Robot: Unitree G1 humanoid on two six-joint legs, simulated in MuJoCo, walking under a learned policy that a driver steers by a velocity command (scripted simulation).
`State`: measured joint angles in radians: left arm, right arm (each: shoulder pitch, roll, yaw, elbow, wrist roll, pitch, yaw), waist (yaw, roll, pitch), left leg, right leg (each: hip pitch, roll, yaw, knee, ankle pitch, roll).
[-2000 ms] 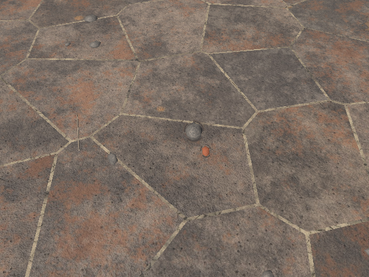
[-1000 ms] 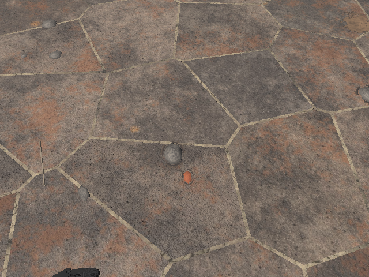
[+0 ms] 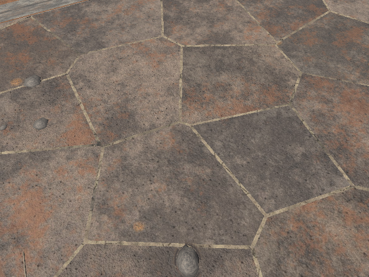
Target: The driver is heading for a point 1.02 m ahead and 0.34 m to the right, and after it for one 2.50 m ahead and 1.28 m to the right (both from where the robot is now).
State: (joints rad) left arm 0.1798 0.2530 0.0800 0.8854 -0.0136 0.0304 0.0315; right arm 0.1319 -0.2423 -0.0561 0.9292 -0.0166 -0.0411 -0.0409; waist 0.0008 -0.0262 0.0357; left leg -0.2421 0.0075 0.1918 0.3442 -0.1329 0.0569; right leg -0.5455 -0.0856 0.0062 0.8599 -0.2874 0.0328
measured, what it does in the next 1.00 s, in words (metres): walks ahead, turning right: right foot, then left foot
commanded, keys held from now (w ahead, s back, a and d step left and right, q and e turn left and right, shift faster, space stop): e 0.22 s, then w+e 0.54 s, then w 0.24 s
